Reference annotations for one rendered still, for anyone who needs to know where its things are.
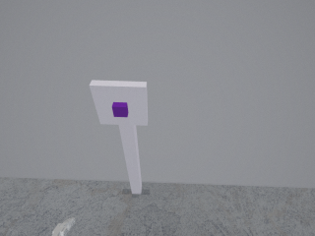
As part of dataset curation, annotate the robot left hand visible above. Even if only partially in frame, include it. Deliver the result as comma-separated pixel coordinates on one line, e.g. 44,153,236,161
52,216,76,236

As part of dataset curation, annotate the button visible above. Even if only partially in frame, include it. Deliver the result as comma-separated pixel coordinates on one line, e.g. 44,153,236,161
112,102,129,117

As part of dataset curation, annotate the panel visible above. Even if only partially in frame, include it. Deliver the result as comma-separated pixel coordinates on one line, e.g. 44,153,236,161
90,80,148,195

